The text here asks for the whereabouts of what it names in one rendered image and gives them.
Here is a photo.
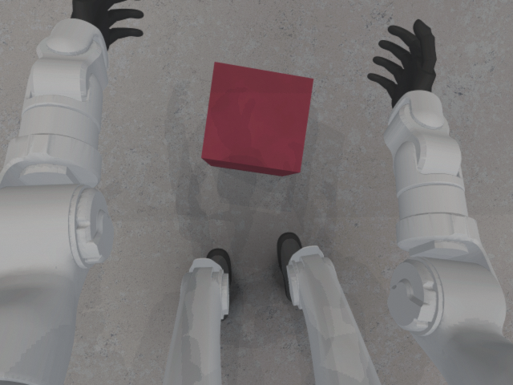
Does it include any right robot forearm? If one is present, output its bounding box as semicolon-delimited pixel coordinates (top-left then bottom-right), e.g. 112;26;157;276
383;90;506;321

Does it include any robot left upper arm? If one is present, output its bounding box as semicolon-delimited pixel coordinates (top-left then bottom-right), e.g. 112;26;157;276
0;184;114;385

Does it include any robot left foot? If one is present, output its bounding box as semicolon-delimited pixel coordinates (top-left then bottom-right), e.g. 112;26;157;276
206;249;232;321

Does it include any left robot forearm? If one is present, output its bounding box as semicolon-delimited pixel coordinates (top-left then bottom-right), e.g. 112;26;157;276
0;18;108;188

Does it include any left robot thigh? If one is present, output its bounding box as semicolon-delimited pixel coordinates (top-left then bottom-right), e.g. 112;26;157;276
163;267;229;385

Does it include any robot left hand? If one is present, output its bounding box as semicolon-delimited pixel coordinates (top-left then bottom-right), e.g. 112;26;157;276
71;0;143;50

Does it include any carton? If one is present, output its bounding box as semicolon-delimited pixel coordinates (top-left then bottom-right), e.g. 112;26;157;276
201;62;313;176

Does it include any robot right hand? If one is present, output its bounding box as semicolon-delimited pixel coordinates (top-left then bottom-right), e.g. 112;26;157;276
367;19;437;108

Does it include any robot right upper arm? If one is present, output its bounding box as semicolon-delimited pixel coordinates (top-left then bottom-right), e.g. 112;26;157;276
387;256;513;385

